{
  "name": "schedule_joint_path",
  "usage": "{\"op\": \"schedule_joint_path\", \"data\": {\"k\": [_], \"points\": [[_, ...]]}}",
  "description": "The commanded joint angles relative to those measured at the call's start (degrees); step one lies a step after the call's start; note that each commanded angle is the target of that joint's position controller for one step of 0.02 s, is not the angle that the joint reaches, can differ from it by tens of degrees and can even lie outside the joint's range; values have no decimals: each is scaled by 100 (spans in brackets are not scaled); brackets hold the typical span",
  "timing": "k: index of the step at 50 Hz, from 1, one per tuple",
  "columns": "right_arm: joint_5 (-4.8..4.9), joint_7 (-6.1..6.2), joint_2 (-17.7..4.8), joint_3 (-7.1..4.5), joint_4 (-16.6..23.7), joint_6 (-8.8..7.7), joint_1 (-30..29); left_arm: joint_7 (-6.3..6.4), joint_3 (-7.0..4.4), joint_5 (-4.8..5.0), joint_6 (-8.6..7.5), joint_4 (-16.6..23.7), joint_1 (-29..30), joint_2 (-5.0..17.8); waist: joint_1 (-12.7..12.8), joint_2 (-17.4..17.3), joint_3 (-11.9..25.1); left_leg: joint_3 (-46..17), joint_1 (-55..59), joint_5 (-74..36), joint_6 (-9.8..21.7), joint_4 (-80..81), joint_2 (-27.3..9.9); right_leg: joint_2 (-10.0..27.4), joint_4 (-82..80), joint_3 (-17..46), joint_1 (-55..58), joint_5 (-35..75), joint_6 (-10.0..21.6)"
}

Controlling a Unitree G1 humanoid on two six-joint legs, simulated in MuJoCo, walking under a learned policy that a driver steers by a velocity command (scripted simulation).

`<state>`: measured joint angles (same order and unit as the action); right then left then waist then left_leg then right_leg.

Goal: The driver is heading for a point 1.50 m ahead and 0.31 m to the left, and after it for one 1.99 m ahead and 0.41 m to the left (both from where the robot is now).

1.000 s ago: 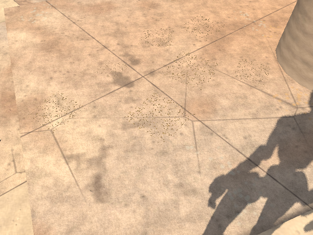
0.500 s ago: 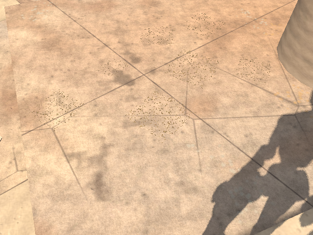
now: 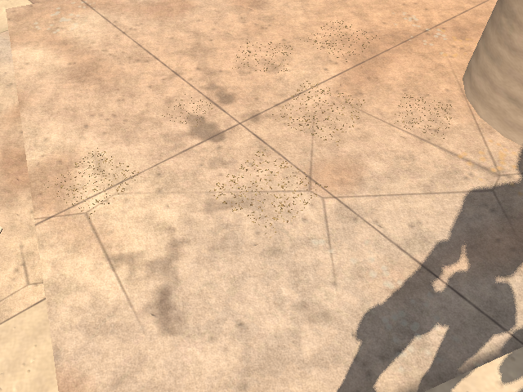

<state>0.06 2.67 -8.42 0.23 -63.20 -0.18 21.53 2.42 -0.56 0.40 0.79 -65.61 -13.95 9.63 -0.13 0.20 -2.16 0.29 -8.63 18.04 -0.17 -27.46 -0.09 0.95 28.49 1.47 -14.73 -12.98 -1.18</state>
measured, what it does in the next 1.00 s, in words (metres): goes down: left foot 0.08 m lower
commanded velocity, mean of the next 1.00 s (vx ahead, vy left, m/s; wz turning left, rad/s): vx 0.23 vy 0.00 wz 0.00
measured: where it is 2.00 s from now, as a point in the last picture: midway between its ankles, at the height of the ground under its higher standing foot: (227, 337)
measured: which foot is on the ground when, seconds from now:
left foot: down 0.00-0.36, up 0.38-0.80, down 0.82-1.00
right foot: down 0.00-0.84, up 0.86-1.00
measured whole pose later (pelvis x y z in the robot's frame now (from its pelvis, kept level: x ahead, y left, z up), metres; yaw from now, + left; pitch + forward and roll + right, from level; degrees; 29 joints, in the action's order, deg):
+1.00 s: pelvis +0.32 +0.03 -0.09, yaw +1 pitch +2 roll +0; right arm -1.5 -2.8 -10.7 -0.2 -55.8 -3.1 9.5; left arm 2.9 -0.8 1.0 -0.8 -56.3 -16.7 12.1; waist 1.1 1.2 -2.0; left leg 1.2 -23.3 8.5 4.3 -29.5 3.1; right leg 2.7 87.5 2.4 -33.5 -35.9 -3.2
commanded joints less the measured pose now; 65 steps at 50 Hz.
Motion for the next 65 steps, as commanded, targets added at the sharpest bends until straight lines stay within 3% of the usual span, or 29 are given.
{"op": "schedule_joint_path", "data": {"k": [1,5,8,11,12,14,17,18,19,20,22,25,29,31,36,39,41,42,43,44,46,49,53,57,60,61,62,63,65], "points": [[1,14,-438,-68,7,-12,622,14,-67,1,-23,76,-333,487,-1,-39,-228,-58,-615,-723,61,601,-72,16,-361,-28,326,753,132],[3,15,-423,-69,8,-14,654,15,-66,3,-25,85,-366,475,-2,-41,-236,-57,-615,-731,60,595,-71,14,-352,-32,323,761,132],[72,61,-574,-138,-13,19,758,38,-94,54,-17,46,-489,480,-23,-246,-318,-132,-776,1670,319,647,-20,-324,6,-379,-9,-1629,224],[154,62,-885,-255,64,-88,1026,-33,-78,62,-230,302,-110,313,-227,-693,-889,-1365,-819,3038,871,1258,-865,-316,799,-475,-1046,-1815,317],[171,48,-1075,-332,56,-140,1109,-89,-56,67,-346,401,6,216,-273,-1055,-947,-2057,-638,3113,1133,1585,-1382,-272,1388,-576,-1333,-1271,327],[141,18,-1121,-370,194,-224,820,-199,-59,127,-543,545,88,230,-145,-1069,-1137,-2575,-842,2667,1375,1738,-1822,66,1794,-313,-1467,-1264,530],[210,-79,-954,-332,445,-250,134,-248,-181,147,-650,134,-1126,377,478,-611,-820,-1196,-1611,1431,808,698,-927,-220,2,-549,694,-701,596],[170,-112,-817,-280,574,-311,-112,-230,-325,99,-642,-56,-1925,743,774,196,-513,-495,-2215,430,530,-842,-416,381,-514,526,1613,-778,751],[161,-109,-409,-175,802,-436,-90,-273,-529,138,-673,-95,-2756,1572,968,1860,7,292,-3246,635,218,-2890,287,1725,-1596,3047,2503,-1468,1541],[234,-132,-479,-185,898,-571,-241,-296,-391,7,-754,-47,-2578,1223,778,1388,-48,-439,-3798,1136,334,-4158,153,2255,-2043,4348,2273,-1968,1886],[269,-212,-628,-225,960,-680,-336,-308,-227,2,-813,336,-1438,748,288,444,-522,-583,-4000,99,585,-4614,-389,1861,-1959,2864,1700,-1183,1534],[150,-245,-913,-416,935,-645,-436,-305,-103,7,-693,418,-1313,462,122,432,-448,-283,-3391,-783,510,-3469,-669,1100,-2020,1069,1465,722,1055],[118,-317,-476,-307,1423,-561,-1609,-118,-124,-59,-616,478,-1464,858,260,341,-584,76,-2962,-1361,240,-1498,-442,873,-2226,433,1054,1275,1121],[103,-387,-577,-332,1417,-559,-1662,-107,-194,-97,-650,504,-1524,1104,221,493,-389,180,-2391,-1891,167,-1484,-313,953,-2040,261,848,1761,1220],[81,-608,-720,-304,1771,-640,-2345,66,-191,91,-589,479,-1434,916,323,310,-511,-373,-2179,-3766,363,385,-370,854,-881,68,1124,1569,804],[90,-664,-904,-330,1605,-585,-1961,69,-227,9,-464,542,-1417,933,303,155,-193,-407,-1789,-3793,357,802,-362,880,351,272,1544,1613,778],[6,-615,-1220,-476,1067,-656,-569,-41,-209,-44,-407,606,-1315,929,-319,-270,577,98,146,-4630,414,1017,-169,311,2420,-8,919,1566,538],[-102,-597,-1558,-516,795,-664,261,-77,-134,-91,-425,622,-1512,649,-504,-871,1349,-404,2023,-7486,645,24,-969,-190,4405,-219,-571,-822,210],[-233,-621,-1648,-445,779,-669,497,-165,72,44,-462,275,-2839,13,-181,-2071,2641,-1786,3976,-9609,1703,-1339,-2259,-654,6640,351,-2123,-3851,-46],[-128,-669,-1283,-366,773,-575,609,-220,15,199,-569,304,-2875,466,-424,-1515,3267,-2277,4000,-9034,2090,-992,-2370,-438,6937,1017,-2486,-3710,-78],[21,-579,-1005,-252,1040,-369,-704,-120,-87,233,-469,745,-1665,777,-24,-119,2102,-2170,1963,-4979,1933,-46,-2126,237,6691,258,-2816,-2766,-278],[-207,-493,-1072,-157,1160,-337,-1495,136,-93,4,-12,1158,-857,574,249,-162,718,-2044,-1270,-2343,1677,1075,-1880,507,6022,153,-1834,-2026,-230],[-282,-415,-1035,-156,972,-395,-1148,348,-97,-115,20,1298,-895,491,353,-689,796,-1274,-1626,-3328,1464,997,-1429,399,5316,59,-1433,-1939,-31],[-187,-255,-838,-156,931,-265,-826,329,-92,-50,-31,1347,-468,395,162,-472,704,-1257,-1198,-2668,1434,933,-1361,463,4660,167,-1641,-1172,-29],[-111,-204,-827,-167,851,-125,-629,238,-44,-47,-85,1408,-428,305,277,-794,587,-1068,-1141,-2438,1221,836,-1244,348,3371,-185,-1212,-1665,32],[-94,-265,-666,-142,688,-108,-387,168,-41,-52,-64,1131,-873,251,413,-698,584,-851,-1424,-1465,1008,847,-999,275,2478,-262,-615,-1021,127],[-32,-308,-613,-167,688,-115,-62,119,-124,-43,-24,1005,-834,539,140,-232,235,-531,-1514,-330,676,762,-517,202,2152,-91,-749,-882,328],[50,-314,-765,-232,729,-101,54,102,-225,28,-10,995,-648,757,-28,160,26,-301,-1566,612,504,544,-251,184,2007,71,-1066,-1815,578],[183,-254,-846,-288,986,-74,-547,98,-355,59,-138,1079,-613,872,270,240,-211,-116,-1991,1414,477,-32,15,396,1238,624,-1227,-3187,994]]}}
